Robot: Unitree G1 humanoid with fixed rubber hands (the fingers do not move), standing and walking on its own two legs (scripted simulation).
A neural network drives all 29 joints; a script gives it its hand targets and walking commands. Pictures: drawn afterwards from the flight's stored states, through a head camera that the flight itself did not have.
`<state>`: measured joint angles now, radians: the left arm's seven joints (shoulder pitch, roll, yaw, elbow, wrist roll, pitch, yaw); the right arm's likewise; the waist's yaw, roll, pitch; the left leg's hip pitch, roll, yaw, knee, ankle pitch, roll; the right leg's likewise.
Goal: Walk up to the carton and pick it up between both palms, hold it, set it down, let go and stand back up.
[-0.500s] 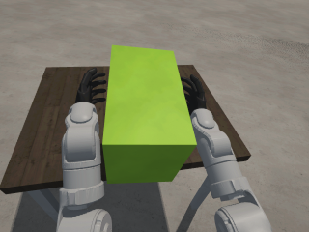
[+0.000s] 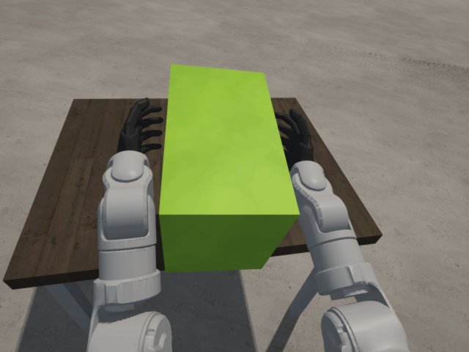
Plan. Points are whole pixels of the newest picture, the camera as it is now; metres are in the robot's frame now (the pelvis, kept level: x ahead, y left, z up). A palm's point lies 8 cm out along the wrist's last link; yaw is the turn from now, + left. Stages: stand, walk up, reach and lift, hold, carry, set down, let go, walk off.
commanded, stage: hold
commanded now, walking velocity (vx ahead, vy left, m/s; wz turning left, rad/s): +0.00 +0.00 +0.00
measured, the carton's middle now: (216, 167) +0.38 +0.01 +0.13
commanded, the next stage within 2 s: none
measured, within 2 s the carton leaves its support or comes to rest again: neither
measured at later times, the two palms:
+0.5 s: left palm (133, 154) +0.35 +0.14 +0.19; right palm (300, 161) +0.35 -0.12 +0.18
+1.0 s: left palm (134, 159) +0.34 +0.14 +0.19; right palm (300, 165) +0.35 -0.12 +0.17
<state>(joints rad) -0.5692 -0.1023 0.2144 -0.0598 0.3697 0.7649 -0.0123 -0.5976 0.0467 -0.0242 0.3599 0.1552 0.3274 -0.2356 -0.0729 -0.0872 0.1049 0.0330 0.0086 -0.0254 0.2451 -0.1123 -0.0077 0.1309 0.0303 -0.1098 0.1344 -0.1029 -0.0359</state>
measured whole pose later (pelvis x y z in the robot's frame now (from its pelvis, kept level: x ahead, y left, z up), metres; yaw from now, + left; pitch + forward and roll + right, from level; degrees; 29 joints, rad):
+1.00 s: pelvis +0.00 +0.00 +0.00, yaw +0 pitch -11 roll +0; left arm -0.53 -0.11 0.21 -0.07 0.36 0.75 -0.02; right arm -0.55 0.05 -0.01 0.35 0.14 0.31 -0.24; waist -0.06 -0.10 0.12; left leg 0.07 0.01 -0.02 0.24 -0.11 -0.01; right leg 0.15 0.03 -0.11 0.15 -0.11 -0.04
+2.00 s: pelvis +0.00 -0.01 +0.00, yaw -1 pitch -11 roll +0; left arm -0.48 -0.11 0.20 -0.09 0.36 0.74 -0.03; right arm -0.51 0.06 0.00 0.33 0.13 0.30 -0.24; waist -0.05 -0.10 0.13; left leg 0.08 0.02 -0.02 0.23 -0.11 -0.01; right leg 0.16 0.04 -0.10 0.15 -0.11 -0.04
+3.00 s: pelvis +0.00 -0.01 +0.00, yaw -1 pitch -11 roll +0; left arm -0.46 -0.11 0.19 -0.12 0.35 0.73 -0.03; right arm -0.49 0.07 0.00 0.30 0.11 0.30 -0.24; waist -0.05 -0.10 0.14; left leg 0.07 0.02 -0.02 0.22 -0.11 -0.02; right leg 0.15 0.04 -0.10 0.15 -0.11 -0.04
